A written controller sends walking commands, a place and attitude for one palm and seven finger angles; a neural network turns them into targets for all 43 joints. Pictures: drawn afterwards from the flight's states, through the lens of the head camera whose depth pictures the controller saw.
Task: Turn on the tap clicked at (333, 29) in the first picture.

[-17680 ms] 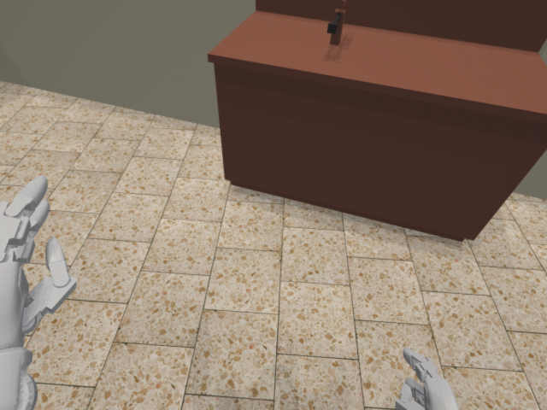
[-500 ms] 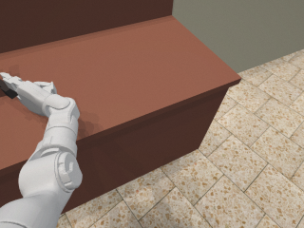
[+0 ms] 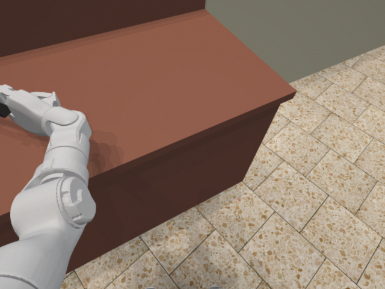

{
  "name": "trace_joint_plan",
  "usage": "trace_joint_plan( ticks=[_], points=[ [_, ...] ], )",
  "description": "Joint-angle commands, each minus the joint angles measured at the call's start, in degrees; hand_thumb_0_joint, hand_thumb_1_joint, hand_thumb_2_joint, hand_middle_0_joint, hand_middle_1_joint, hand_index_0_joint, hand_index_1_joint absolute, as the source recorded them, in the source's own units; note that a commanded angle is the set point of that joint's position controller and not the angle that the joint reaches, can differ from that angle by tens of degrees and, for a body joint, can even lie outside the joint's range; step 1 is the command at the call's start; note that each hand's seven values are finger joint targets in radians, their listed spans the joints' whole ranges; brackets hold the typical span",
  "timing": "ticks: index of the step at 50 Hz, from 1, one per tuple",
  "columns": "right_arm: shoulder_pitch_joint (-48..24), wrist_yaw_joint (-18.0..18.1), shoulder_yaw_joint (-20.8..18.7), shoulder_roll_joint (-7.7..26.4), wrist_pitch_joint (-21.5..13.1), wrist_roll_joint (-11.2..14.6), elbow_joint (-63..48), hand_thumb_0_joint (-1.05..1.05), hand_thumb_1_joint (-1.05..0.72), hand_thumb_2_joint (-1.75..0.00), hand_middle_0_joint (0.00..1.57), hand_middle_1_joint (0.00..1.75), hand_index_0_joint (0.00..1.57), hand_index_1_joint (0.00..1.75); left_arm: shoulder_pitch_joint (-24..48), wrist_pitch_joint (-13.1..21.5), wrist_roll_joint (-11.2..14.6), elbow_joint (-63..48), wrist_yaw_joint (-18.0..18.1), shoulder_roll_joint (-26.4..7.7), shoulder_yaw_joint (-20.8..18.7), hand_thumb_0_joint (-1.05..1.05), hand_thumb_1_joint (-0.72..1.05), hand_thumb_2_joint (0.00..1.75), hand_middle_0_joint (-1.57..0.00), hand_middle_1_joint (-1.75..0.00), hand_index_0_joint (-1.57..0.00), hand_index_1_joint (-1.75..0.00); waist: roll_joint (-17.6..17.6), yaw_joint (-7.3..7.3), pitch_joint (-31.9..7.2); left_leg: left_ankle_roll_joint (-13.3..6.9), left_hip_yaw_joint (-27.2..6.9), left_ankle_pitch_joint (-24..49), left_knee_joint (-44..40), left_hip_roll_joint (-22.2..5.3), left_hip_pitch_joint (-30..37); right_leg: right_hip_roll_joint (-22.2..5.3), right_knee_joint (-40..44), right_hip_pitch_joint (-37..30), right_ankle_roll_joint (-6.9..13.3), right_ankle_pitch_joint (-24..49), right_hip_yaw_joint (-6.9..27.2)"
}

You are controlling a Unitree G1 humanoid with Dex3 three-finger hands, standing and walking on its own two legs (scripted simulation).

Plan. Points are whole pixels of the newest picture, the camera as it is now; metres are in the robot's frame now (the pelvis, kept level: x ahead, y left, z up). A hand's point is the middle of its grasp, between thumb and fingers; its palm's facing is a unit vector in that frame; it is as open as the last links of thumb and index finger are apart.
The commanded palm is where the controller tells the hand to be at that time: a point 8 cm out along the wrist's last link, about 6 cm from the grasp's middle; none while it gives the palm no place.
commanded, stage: lift the hand up off the lever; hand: left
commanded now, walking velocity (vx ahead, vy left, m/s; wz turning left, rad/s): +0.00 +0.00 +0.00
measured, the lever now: (1, 106) +0.48 +0.34 +0.11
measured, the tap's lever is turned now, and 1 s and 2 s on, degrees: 41 34 27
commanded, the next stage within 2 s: none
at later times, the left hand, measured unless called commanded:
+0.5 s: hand (49, 100) +0.49 +0.25 +0.11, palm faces +0.84 -0.53 -0.11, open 7.8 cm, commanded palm +0.43 +0.27 +0.12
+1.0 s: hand (42, 104) +0.48 +0.26 +0.12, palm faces +0.85 -0.52 -0.08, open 7.5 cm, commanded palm +0.42 +0.27 +0.14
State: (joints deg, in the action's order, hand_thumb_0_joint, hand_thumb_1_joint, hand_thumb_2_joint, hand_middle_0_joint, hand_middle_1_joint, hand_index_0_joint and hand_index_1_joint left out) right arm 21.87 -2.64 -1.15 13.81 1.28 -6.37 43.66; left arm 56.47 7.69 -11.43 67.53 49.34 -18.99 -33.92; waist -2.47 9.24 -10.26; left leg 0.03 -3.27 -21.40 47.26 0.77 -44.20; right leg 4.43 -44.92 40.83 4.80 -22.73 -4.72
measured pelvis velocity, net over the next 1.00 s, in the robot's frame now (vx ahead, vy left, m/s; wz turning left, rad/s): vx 0.01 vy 0.01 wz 0.00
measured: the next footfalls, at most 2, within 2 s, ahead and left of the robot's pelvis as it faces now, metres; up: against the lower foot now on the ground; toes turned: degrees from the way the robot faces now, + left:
none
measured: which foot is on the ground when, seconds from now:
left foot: down 0.00-1.00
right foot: down 0.00-1.00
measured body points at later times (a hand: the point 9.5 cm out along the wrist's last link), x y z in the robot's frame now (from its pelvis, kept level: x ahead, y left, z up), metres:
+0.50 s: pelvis +0.00 +0.00 +0.01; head +0.06 +0.00 +0.45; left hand +0.45 +0.27 +0.12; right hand +0.00 -0.25 -0.12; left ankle +0.00 +0.12 -0.70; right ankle -0.02 -0.06 -0.70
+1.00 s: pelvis +0.01 +0.01 +0.01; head +0.06 +0.01 +0.46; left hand +0.43 +0.28 +0.13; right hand +0.03 -0.24 -0.12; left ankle +0.00 +0.12 -0.70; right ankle -0.02 -0.06 -0.70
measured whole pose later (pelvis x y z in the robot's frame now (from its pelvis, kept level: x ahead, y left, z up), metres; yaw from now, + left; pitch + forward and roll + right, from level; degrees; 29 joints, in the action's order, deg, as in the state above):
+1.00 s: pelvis +0.01 +0.01 +0.01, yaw +0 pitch +14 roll -1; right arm 20.0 -3.2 -2.2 12.9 0.1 -6.4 45.6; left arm 47.5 2.1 -7.2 53.8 46.8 -12.6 -33.5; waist -2.7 7.0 -8.8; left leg -0.5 -3.0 -21.3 43.8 1.1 -36.3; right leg 4.2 -40.6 32.5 4.1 -22.2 -4.2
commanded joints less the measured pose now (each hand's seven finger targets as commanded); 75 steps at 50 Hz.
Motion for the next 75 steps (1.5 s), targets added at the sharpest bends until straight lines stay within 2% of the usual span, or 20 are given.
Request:
trace_joint_plan(
  ticks=[1,5,16,21,24,27,30,31,35,41,43,47,50,58,62,65,66,71,74,75],
  points=[
    [7.3,0.6,-2.5,9.2,-1.2,-0.1,-2.5,0.00,-0.90,-0.90,0.20,0.30,0.20,0.30,22.6,1.0,-1.5,-6.8,-0.5,-16.8,0.1,0.00,0.90,0.90,-0.15,-0.15,-0.15,-0.15,1.5,0.15,-16.9,-3.3,0.5,13.5,-2.4,-0.1,5.7,-4.3,6.2,-14.0,-5.6,22.9,4.5],
    [7.5,0.4,-2.5,8.9,-1.3,0.1,-3.5,0.00,-0.90,-0.90,0.20,0.30,0.20,0.30,21.7,1.6,-1.2,-10.2,-0.5,-18.1,-0.9,0.00,0.90,0.90,-0.15,-0.15,-0.15,-0.15,1.5,-0.97,-20.3,-3.4,0.9,14.4,-2.6,0.0,6.6,-4.3,6.4,-17.6,-5.9,25.6,4.9],
    [6.8,0.6,-2.7,8.9,-1.5,0.5,-3.4,0.00,-0.90,-0.90,0.20,0.30,0.20,0.30,19.9,1.7,-0.7,-14.6,-1.0,-18.5,-1.7,0.00,0.90,0.90,-0.15,-0.15,-0.15,-0.15,0.3,-1.71,-18.3,-3.4,1.1,15.1,-4.1,0.0,8.8,-4.0,7.4,-19.4,-5.5,25.6,4.6],
    [6.0,0.6,-2.7,8.8,-1.7,0.3,-3.1,0.00,-0.90,-0.90,0.20,0.30,0.20,0.30,20.7,1.3,-0.8,-15.8,-0.8,-16.9,-0.5,0.00,0.90,0.90,-0.15,-0.15,-0.15,-0.15,-0.7,-1.41,-17.0,-3.4,0.8,15.9,-4.6,0.0,10.8,-3.6,7.9,-18.1,-5.1,23.8,4.0],
    [5.5,0.4,-2.9,8.4,-1.8,0.3,-3.3,0.00,-0.90,-0.90,0.20,0.30,0.20,0.30,20.6,1.7,-0.5,-19.0,-0.6,-15.3,0.5,0.00,0.90,0.90,-0.15,-0.15,-0.15,-0.15,-2.1,-1.80,-19.4,-3.2,0.8,18.8,-4.6,-0.2,14.2,-3.3,7.6,-18.3,-4.8,24.8,3.7],
    [4.7,0.4,-2.8,8.4,-2.0,0.2,-2.7,0.00,-0.90,-0.90,0.20,0.30,0.20,0.30,21.4,1.3,-0.6,-17.6,-0.7,-12.7,2.6,0.00,0.90,0.90,-0.15,-0.15,-0.15,-0.15,-1.3,-0.87,-16.7,-3.0,0.4,18.3,-4.9,-0.3,14.2,-3.1,7.5,-16.0,-4.6,22.6,3.1],
    [4.7,0.6,-3.1,8.6,-2.1,0.1,-2.8,0.00,-0.90,-0.90,0.20,0.30,0.20,0.30,22.4,1.4,-0.7,-20.2,-0.4,-15.5,0.6,0.00,0.90,0.90,-0.15,-0.15,-0.15,-0.15,-1.3,-1.74,-19.2,-3.0,0.5,19.2,-4.8,-0.1,14.7,-3.3,7.4,-18.2,-4.6,24.3,3.5],
    [4.4,0.6,-3.1,8.6,-2.0,0.0,-2.9,0.00,-0.90,-0.90,0.20,0.30,0.20,0.30,22.4,1.5,-0.4,-21.7,-0.4,-15.5,0.4,0.00,0.90,0.90,-0.15,-0.15,-0.15,-0.15,-3.7,-2.30,-20.6,-2.8,0.5,20.8,-4.5,0.0,16.4,-3.2,7.2,-18.1,-4.4,25.2,3.6],
    [4.0,0.5,-3.0,8.2,-1.8,0.0,-2.7,0.00,-0.90,-0.90,0.20,0.30,0.20,0.30,21.8,0.9,-0.7,-22.0,-0.5,-12.4,2.6,0.00,0.90,0.90,-0.15,-0.15,-0.15,-0.15,-2.3,-1.96,-19.6,-2.5,0.1,23.0,-4.8,-0.3,17.6,-3.0,7.0,-17.8,-4.3,25.5,2.8],
    [3.1,0.3,-3.4,8.2,-2.3,-0.2,-2.0,0.00,-0.90,-0.90,0.20,0.30,0.20,0.30,24.2,0.6,-0.2,-26.5,-0.1,-9.5,4.6,0.00,0.90,0.90,-0.15,-0.15,-0.15,-0.15,-4.9,-1.99,-20.4,-1.6,-0.8,26.9,-4.9,-0.8,22.5,-2.5,7.3,-15.6,-3.8,24.7,2.2],
    [3.1,0.3,-3.5,8.1,-2.4,-0.1,-1.8,0.00,-0.90,-0.90,0.20,0.30,0.20,0.30,22.6,0.6,0.1,-27.6,0.0,-10.6,3.5,0.00,0.90,0.90,-0.15,-0.15,-0.15,-0.15,-4.2,-2.52,-21.8,-1.4,-0.9,28.8,-4.8,-0.9,23.2,-2.5,7.0,-16.9,-3.8,25.9,2.2],
    [2.5,0.1,-3.6,7.8,-2.6,0.0,-1.6,0.00,-0.90,-0.90,0.20,0.30,0.20,0.30,21.6,-0.4,0.3,-30.8,-0.3,-8.0,5.4,0.00,0.90,0.90,-0.15,-0.15,-0.15,-0.15,-6.5,-2.97,-22.3,-0.7,-1.0,33.5,-4.7,-1.2,26.0,-2.4,7.0,-16.7,-3.6,27.4,2.0],
    [1.9,0.3,-3.6,7.9,-2.7,0.1,-1.6,0.00,-0.90,-0.90,0.20,0.30,0.20,0.30,21.2,-1.3,0.5,-31.6,-0.5,-8.8,4.9,0.00,0.90,0.90,-0.15,-0.15,-0.15,-0.15,-4.3,-2.98,-21.6,-0.8,-0.7,32.4,-5.0,-1.0,24.6,-2.5,7.3,-18.7,-3.7,28.4,2.0],
    [0.7,0.3,-3.9,7.7,-4.0,0.3,-0.8,0.00,-0.90,-0.90,0.20,0.30,0.20,0.30,22.7,-2.1,0.4,-37.8,-0.8,-6.8,7.5,0.00,0.90,0.90,-0.15,-0.15,-0.15,-0.15,-7.9,-3.28,-23.2,0.6,-1.9,37.8,-5.1,-1.7,29.9,-2.2,7.4,-16.8,-3.3,27.1,1.6],
    [-0.2,0.3,-4.0,7.7,-4.9,0.3,-0.3,0.00,-0.90,-0.90,0.20,0.30,0.20,0.30,23.5,-2.6,0.5,-39.6,-0.7,-6.1,8.4,0.00,0.90,0.90,-0.15,-0.15,-0.15,-0.15,-9.2,-3.24,-23.5,1.0,-2.1,37.1,-5.1,-1.7,30.8,-2.0,7.5,-15.8,-3.1,25.5,1.5],
    [-0.7,0.6,-3.8,7.7,-5.5,0.2,0.3,0.00,-0.90,-0.90,0.20,0.30,0.20,0.30,26.9,-2.9,0.3,-38.9,-0.6,-6.0,9.3,0.00,0.90,0.90,-0.15,-0.15,-0.15,-0.15,-6.9,-2.28,-22.1,0.7,-1.9,33.1,-5.4,-1.3,28.8,-2.2,7.6,-16.3,-3.2,25.0,1.5],
    [-0.9,0.7,-3.9,7.8,-5.7,0.1,0.3,0.00,-0.90,-0.90,0.20,0.30,0.20,0.30,27.6,-2.8,0.0,-40.3,-0.6,-6.8,8.9,0.00,0.90,0.90,-0.15,-0.15,-0.15,-0.15,-9.1,-2.62,-22.8,0.9,-2.3,34.1,-5.5,-1.5,30.1,-2.3,7.6,-15.6,-3.1,24.5,1.5],
    [-1.4,1.2,-3.6,7.7,-5.9,-0.1,0.3,0.00,-0.90,-0.90,0.20,0.30,0.20,0.30,26.8,-3.9,-0.8,-37.9,-0.5,-8.8,7.5,0.00,0.90,0.90,-0.15,-0.15,-0.15,-0.15,-6.4,-3.27,-22.6,0.5,-1.7,31.6,-5.7,-0.9,27.4,-2.4,7.5,-17.6,-3.0,25.4,1.7],
    [-2.3,1.3,-3.4,7.3,-6.4,0.0,0.2,0.00,-0.90,-0.90,0.20,0.30,0.20,0.30,30.0,-3.7,-1.3,-37.5,-0.3,-8.0,8.8,0.00,0.90,0.90,-0.15,-0.15,-0.15,-0.15,-6.3,-2.46,-22.3,-0.3,-1.1,27.3,-5.9,-0.7,26.2,-2.6,7.6,-17.1,-3.2,24.3,2.1],
    [-2.1,1.5,-3.4,7.3,-6.5,0.1,0.4,0.00,-0.90,-0.90,0.20,0.30,0.20,0.30,30.2,-3.5,-1.4,-37.4,-0.1,-9.9,7.3,0.00,0.90,0.90,-0.15,-0.15,-0.15,-0.15,-6.0,-2.71,-22.9,-0.3,-1.2,26.5,-6.0,-0.7,25.8,-2.7,7.7,-17.9,-3.2,24.3,2.2]
  ],
)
